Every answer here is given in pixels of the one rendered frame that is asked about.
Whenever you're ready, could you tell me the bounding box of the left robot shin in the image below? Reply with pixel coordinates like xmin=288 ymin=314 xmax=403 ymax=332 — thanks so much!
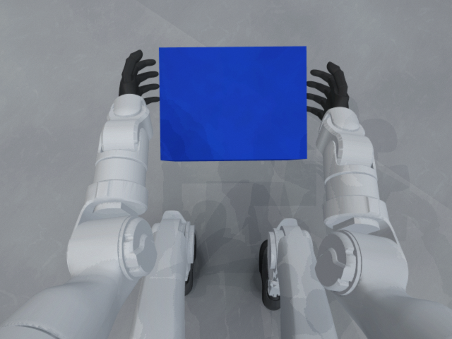
xmin=151 ymin=210 xmax=191 ymax=281

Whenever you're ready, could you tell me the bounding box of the right robot forearm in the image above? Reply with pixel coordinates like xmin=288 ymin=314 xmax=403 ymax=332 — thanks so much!
xmin=316 ymin=107 xmax=402 ymax=250

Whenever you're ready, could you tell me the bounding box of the right robot upper arm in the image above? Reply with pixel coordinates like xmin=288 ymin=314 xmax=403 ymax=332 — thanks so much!
xmin=315 ymin=230 xmax=452 ymax=339

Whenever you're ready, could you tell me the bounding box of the robot right hand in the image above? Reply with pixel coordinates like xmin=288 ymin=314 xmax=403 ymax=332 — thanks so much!
xmin=307 ymin=62 xmax=349 ymax=121

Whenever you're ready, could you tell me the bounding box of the robot left hand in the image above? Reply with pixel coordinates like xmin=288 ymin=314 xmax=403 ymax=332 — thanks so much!
xmin=119 ymin=50 xmax=160 ymax=105

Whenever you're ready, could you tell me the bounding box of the robot right thigh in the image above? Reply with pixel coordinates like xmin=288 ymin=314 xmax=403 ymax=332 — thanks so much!
xmin=267 ymin=226 xmax=338 ymax=339

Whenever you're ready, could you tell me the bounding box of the left robot forearm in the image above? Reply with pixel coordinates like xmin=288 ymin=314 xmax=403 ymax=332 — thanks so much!
xmin=66 ymin=94 xmax=153 ymax=272

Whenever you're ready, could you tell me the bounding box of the carton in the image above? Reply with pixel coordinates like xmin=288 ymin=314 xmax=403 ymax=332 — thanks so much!
xmin=159 ymin=46 xmax=307 ymax=162

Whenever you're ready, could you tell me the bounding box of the left robot upper arm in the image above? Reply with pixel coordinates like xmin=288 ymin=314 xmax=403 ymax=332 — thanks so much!
xmin=0 ymin=215 xmax=157 ymax=339

